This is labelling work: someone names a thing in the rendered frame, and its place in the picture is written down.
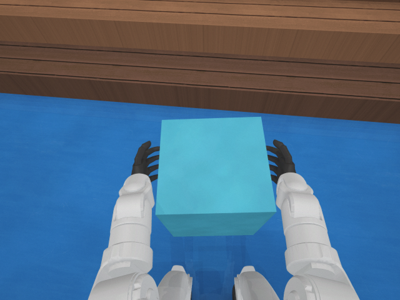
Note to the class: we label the left robot upper arm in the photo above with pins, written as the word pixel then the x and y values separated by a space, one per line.
pixel 134 286

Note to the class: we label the right robot hand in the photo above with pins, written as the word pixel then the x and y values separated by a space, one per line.
pixel 283 160

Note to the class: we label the left robot hand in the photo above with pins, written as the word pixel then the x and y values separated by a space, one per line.
pixel 141 162

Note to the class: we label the robot left thigh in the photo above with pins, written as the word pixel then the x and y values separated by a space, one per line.
pixel 175 285

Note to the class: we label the right robot forearm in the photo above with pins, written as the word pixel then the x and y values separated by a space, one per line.
pixel 308 250

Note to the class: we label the right robot upper arm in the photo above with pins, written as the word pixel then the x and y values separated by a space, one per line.
pixel 309 287

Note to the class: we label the carton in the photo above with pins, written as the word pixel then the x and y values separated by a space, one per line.
pixel 214 177

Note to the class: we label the robot right shin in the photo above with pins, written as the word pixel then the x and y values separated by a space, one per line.
pixel 247 268

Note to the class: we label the left robot forearm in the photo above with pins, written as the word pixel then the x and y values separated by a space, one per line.
pixel 129 243

